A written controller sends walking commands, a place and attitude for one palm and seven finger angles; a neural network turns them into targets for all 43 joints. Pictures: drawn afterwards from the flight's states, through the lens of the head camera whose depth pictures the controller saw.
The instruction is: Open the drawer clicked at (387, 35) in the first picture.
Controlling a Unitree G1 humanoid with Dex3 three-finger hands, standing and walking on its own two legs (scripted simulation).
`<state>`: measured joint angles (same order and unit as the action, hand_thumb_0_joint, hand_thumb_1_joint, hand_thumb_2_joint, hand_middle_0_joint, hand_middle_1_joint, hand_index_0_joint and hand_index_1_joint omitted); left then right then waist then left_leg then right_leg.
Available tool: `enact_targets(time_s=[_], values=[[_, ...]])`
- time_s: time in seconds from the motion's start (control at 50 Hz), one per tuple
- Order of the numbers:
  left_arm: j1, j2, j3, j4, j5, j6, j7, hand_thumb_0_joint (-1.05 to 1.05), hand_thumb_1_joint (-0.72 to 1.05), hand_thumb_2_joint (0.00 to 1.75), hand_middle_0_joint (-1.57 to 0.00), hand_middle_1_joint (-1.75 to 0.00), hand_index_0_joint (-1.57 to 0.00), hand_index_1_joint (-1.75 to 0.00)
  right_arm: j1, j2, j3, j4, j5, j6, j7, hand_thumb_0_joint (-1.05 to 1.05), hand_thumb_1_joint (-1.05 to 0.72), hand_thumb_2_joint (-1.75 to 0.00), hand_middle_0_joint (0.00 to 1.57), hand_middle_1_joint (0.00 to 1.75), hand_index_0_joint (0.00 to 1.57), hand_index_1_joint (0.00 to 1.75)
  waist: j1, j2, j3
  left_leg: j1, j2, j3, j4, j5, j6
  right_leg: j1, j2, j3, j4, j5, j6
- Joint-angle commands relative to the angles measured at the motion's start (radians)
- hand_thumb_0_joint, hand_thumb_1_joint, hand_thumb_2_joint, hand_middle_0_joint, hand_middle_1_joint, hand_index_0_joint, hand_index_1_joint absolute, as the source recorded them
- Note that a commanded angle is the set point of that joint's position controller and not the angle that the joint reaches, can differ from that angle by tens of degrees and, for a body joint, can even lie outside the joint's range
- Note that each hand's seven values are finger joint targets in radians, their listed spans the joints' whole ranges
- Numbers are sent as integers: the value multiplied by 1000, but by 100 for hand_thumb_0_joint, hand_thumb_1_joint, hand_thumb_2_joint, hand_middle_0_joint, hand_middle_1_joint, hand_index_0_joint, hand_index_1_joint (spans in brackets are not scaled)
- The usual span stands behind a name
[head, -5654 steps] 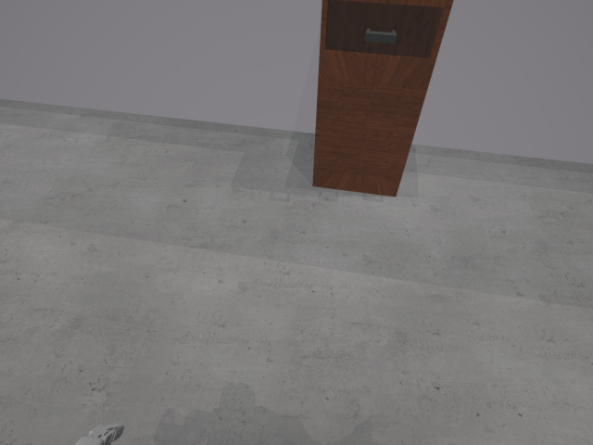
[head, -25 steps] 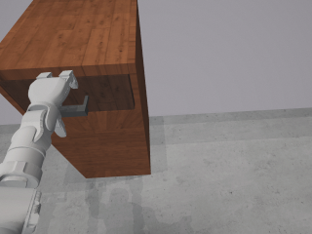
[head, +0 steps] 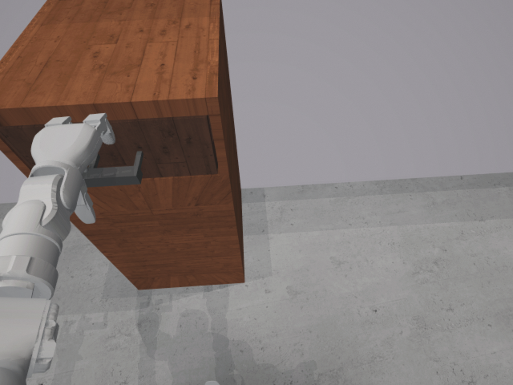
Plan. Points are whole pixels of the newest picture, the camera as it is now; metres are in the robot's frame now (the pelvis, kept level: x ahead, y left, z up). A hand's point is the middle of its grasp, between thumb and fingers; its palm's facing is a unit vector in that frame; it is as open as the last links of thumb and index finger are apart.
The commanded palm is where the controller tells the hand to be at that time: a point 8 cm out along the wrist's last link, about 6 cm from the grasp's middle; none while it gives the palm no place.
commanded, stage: re-aim the fingers above the handle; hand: left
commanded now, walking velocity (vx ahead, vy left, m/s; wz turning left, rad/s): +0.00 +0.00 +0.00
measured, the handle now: (114, 167) +0.50 +0.28 +0.02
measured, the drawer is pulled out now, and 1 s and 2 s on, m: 0.00 0.00 0.00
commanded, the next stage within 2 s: lower the fingers behind the handle in 1.28 s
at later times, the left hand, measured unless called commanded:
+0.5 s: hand (102, 165) +0.45 +0.26 +0.08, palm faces -0.02 -0.01 -1.00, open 13.8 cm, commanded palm +0.42 +0.26 +0.14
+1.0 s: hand (94, 167) +0.44 +0.27 +0.09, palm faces -0.05 +0.02 -1.00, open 13.8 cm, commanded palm +0.42 +0.26 +0.14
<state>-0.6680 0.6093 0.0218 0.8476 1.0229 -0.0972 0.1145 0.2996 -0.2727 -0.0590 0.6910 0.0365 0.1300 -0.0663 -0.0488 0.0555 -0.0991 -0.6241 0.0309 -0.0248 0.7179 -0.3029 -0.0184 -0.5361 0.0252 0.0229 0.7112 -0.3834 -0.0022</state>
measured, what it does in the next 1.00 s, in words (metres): stands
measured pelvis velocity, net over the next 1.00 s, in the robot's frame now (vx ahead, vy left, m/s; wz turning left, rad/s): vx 0.00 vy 0.00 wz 0.01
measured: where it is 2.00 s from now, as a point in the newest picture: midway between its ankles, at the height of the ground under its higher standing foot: outside the picture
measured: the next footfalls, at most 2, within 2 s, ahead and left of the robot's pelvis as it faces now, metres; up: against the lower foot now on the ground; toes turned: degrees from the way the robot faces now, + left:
none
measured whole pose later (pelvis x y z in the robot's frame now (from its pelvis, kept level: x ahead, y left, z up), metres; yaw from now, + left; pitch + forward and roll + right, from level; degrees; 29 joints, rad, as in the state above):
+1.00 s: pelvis +0.00 +0.00 +0.00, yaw +0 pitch +11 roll +0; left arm -0.68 0.57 -0.03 0.85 1.02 -0.03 0.12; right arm 0.28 -0.27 -0.05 0.68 0.04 0.12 -0.06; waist -0.04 0.05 -0.10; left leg -0.59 0.03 -0.03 0.70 -0.30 -0.02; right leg -0.51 0.02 0.02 0.70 -0.38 -0.01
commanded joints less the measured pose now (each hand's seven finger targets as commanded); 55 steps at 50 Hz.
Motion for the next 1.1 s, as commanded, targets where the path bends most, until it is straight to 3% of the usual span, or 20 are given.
enact_targets(time_s=[0.0, 0.12, 0.16, 0.18, 0.2, 0.22, 0.24, 0.3, 0.32, 0.38, 0.44, 0.5, 0.56, 0.68, 0.76, 0.84, 1.0, 1.02, 1.04, 1.08], values=[[-450, 217, 34, -209, -29, -21, 12, 0, -50, 30, -30, -120, -30, -120, 59, -138, -52, -84, -6, -31, -17, 0, -90, -90, 20, 30, 20, 30, -43, -34, -331, 274, -53, 66, -34, 225, 68, 65, 25, -27, -117, 320, -16], [-480, 249, 77, -249, -13, -50, 52, 0, -50, 30, -30, -120, -30, -120, 61, -130, -51, -88, -8, -32, -10, 0, -90, -90, 20, 30, 20, 30, -15, 46, -353, 285, -51, 53, -33, 244, 59, 21, 38, -40, -86, 277, -28], [-466, 296, 127, -220, -2, -38, 78, 0, -50, 30, -30, -120, -30, -120, 65, -134, -50, -86, -9, -33, -6, 0, -90, -90, 20, 30, 20, 30, 0, 27, -355, 264, -49, 49, -34, 250, 56, 25, 39, -45, -76, 276, -31], [-467, 313, 144, -228, 3, -32, 92, 0, -50, 30, -30, -120, -30, -120, 65, -132, -52, -87, -10, -34, -3, 0, -90, -90, 20, 30, 20, 30, 10, 67, -371, 270, -50, 53, -31, 267, 54, 32, 40, -45, -70, 289, -35], [-459, 293, 135, -233, 6, -21, 102, 0, -50, 30, -30, -120, -30, -120, 71, -132, -52, -91, -15, -33, 3, 0, -90, -90, 20, 30, 20, 30, 12, 44, -405, 277, -50, 50, -31, 293, 53, 53, 43, -50, -66, 304, -37], [-459, 214, 74, -229, 6, -7, 111, 0, -50, 30, -30, -120, -30, -120, 66, -123, -52, -94, -11, -36, 9, 0, -90, -90, 20, 30, 20, 30, 0, 52, -399, 290, -47, 53, -29, 296, 52, 32, 43, -54, -66, 303, -33], [-451, 191, 65, -223, -1, 8, 118, 0, -50, 30, -30, -120, -30, -120, 70, -126, -56, -89, -11, -40, 16, 0, -90, -90, 20, 30, 20, 30, 0, 55, -387, 297, -42, 53, -30, 299, 50, 21, 45, -59, -67, 301, -35], [-390, 260, 126, -201, 4, 56, 121, 0, -50, 30, -30, -120, -30, -120, 68, -139, -56, -94, -16, -33, 19, 0, -90, -90, 20, 30, 20, 30, 19, 6, -430, 290, -41, 58, -37, 326, 52, 86, 44, -56, -72, 338, -34], [-413, 228, 85, -189, 8, 70, 115, 0, -50, 30, -30, -120, -30, -120, 64, -135, -50, -95, -9, -31, 19, 0, -90, -90, 20, 30, 20, 30, 3, -9, -400, 277, -41, 60, -41, 310, 54, 76, 42, -57, -75, 339, -28], [-426, 228, 79, -193, 11, 88, 102, 0, -50, 30, -30, -120, -30, -120, 54, -136, -49, -96, -7, -30, 13, 0, -90, -90, 20, 30, 20, 30, 0, -15, -365, 282, -39, 59, -57, 277, 57, 66, 40, -59, -89, 303, -29], [-426, 225, 76, -252, 7, 73, 84, 0, -50, 30, -30, -120, -30, -120, 49, -133, -52, -104, -9, -34, 7, 0, -90, -90, 20, 30, 20, 30, 4, 8, -396, 321, -39, 58, -57, 312, 59, 86, 39, -55, -92, 331, -30], [-427, 132, 1, -293, -12, 59, 59, 0, -50, 30, -30, -120, -30, -120, 46, -126, -53, -106, -10, -38, 6, 0, -90, -90, 20, 30, 20, 30, -19, 4, -366, 345, -37, 53, -58, 323, 60, 69, 39, -57, -107, 327, -30], [-386, 115, -6, -281, -15, 58, 49, 0, -50, 30, -30, -120, -30, -120, 32, -122, -49, -109, -6, -38, 6, 0, -90, -90, 20, 30, 20, 30, -8, 3, -321, 341, -39, 50, -69, 290, 58, 45, 39, -60, -111, 293, -30], [-405, 153, 28, -272, -4, 60, 69, 0, -50, 30, -30, -120, -30, -120, 16, -122, -42, -108, -7, -32, 8, 0, -90, -90, 20, 30, 20, 30, 7, 1, -296, 311, -46, 50, -78, 269, 53, 60, 35, -60, -106, 288, -35], [-433, 231, 88, -261, 9, 62, 95, 0, -50, 30, -30, -120, -30, -120, 9, -122, -40, -108, -9, -35, 0, 0, -90, -90, 20, 30, 20, 30, 17, -11, -348, 293, -54, 62, -69, 259, 57, 110, 27, -43, -106, 312, -29], [-441, 259, 95, -218, 9, 68, 92, 0, -50, 30, -30, -120, -30, -120, 12, -127, -38, -100, -6, -38, -10, 0, -90, -90, 20, 30, 20, 30, 4, -25, -346, 270, -56, 72, -60, 245, 61, 128, 21, -31, -114, 341, -20], [-457, 119, -43, -253, -30, 26, -4, 0, -50, 30, -30, -120, -30, -120, 39, -129, -48, -97, -9, -42, -14, 0, -90, -90, 20, 30, 20, 30, -41, -31, -344, 318, -55, 71, -42, 283, 67, 101, 21, -27, -124, 395, -17], [-434, 122, -33, -266, -38, 15, -10, 0, -50, 30, -30, -120, -30, -120, 39, -125, -50, -100, -9, -42, -15, 0, -90, -90, 20, 30, 20, 30, -28, -27, -371, 325, -60, 73, -37, 290, 68, 115, 22, -22, -120, 412, -15], [-430, 168, 5, -260, -37, 4, -10, 0, -50, 30, -30, -120, -30, -120, 39, -131, -50, -96, -8, -38, -17, 0, -90, -90, 20, 30, 20, 30, -27, -29, -345, 311, -59, 68, -36, 282, 67, 106, 23, -23, -116, 412, -18], [-438, 175, 23, -283, -39, -15, 1, 0, -50, 30, -30, -120, -30, -120, 38, -125, -50, -93, -7, -37, -16, 0, -90, -90, 20, 30, 20, 30, -21, -14, -336, 307, -61, 65, -33, 290, 66, 95, 25, -26, -110, 410, -21]])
